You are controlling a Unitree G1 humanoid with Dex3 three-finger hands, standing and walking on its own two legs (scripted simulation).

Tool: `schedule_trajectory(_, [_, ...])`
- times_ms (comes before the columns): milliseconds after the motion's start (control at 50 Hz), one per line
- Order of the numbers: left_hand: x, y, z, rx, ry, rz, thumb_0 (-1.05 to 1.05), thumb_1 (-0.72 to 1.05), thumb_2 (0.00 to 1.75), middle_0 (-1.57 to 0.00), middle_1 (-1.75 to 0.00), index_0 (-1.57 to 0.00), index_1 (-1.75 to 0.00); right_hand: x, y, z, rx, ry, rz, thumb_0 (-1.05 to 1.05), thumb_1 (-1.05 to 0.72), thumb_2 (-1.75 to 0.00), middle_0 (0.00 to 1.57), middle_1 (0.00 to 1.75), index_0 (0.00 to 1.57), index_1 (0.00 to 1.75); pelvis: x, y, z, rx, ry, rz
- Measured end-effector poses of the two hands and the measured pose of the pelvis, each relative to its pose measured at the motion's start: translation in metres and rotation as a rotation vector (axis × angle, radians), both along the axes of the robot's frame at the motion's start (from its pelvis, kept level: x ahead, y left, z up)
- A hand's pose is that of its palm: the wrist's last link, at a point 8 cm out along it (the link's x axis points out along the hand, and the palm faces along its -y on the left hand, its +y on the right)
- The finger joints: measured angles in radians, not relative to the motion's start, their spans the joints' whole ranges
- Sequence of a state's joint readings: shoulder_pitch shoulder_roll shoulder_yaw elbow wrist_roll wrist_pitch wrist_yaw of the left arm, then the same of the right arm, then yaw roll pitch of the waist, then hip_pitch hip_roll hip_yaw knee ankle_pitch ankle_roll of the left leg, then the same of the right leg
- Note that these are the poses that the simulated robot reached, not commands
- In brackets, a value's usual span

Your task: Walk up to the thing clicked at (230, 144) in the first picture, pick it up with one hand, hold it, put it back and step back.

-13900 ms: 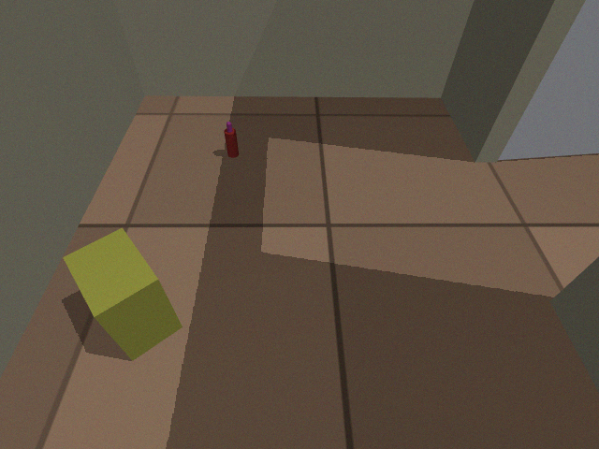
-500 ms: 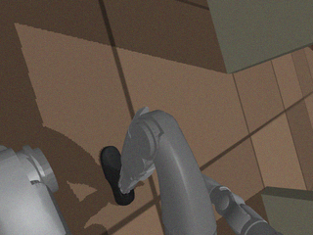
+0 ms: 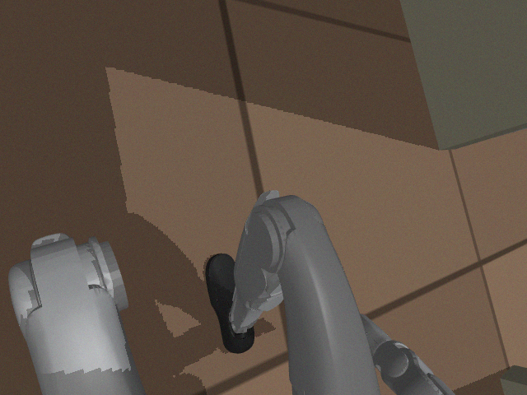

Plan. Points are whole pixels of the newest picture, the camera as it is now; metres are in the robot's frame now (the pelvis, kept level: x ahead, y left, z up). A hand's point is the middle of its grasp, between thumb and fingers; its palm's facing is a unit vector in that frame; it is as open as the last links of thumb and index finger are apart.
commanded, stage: settle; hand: left
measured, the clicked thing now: out of the picture +0.49 +0.30 -0.14
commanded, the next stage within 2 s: lift in 1.24 s
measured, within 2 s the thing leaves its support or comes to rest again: neither
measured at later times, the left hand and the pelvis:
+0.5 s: hand out of the picture +0.47 +0.30 -0.03, palm faces +0.27 -0.96 -0.07, open 6.7 cm; pelvis +0.02 -0.01 +0.03, yaw +5 degrees
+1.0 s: hand out of the picture +0.48 +0.29 +0.01, palm faces +0.29 -0.96 -0.06, open 6.7 cm; pelvis +0.02 -0.01 +0.05, yaw +8 degrees
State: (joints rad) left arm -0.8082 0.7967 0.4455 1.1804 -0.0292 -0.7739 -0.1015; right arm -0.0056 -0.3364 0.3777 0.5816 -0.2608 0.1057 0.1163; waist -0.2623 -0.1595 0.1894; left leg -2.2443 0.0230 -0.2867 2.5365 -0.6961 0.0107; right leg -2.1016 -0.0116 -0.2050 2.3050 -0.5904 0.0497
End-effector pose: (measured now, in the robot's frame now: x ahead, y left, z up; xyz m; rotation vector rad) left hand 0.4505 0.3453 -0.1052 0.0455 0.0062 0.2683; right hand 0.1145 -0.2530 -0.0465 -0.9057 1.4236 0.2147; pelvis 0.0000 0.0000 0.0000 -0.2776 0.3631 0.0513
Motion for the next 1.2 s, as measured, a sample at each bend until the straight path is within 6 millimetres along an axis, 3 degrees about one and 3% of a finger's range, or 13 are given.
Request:
schedule_trajectory(160, [-0.007,0.009,0.042,0.016,0.014,0.004,0.01,-0.18,1.08,-0.81,-1.03,-1.09,-1.18,-0.006,-0.003,-0.009,0.071,-0.034,-0.111,0.0,-0.88,-0.9,0.2,0.3,0.2,0.3,0.003,-0.002,0.006,0.032,0.057,0.016])
schedule_trajectory(380, [-0.016,0.002,0.065,0.01,0.054,0.001,0.01,-0.18,1.09,-0.82,-1.03,-1.09,-1.18,0.007,-0.004,-0.014,0.133,-0.067,-0.191,0.0,-0.88,-0.89,0.2,0.3,0.2,0.3,0.011,-0.007,0.02,0.076,0.138,0.036])
schedule_trajectory(660, [0.001,-0.003,0.107,0.005,0.035,0.017,0.01,-0.18,1.09,-0.82,-1.02,-1.09,-1.19,0.029,-0.012,-0.012,0.165,-0.121,-0.242,0.0,-0.89,-0.9,0.2,0.3,0.2,0.3,0.02,-0.011,0.038,0.109,0.205,0.048])
schedule_trajectory(1200, [-0.01,-0.015,0.135,-0.004,0.066,0.021,0.01,-0.18,1.09,-0.81,-1.04,-1.08,-1.21,0.024,-0.013,0.004,0.189,-0.151,-0.29,0.0,-0.89,-0.9,0.2,0.3,0.2,0.3,0.019,-0.013,0.062,0.139,0.234,0.063])
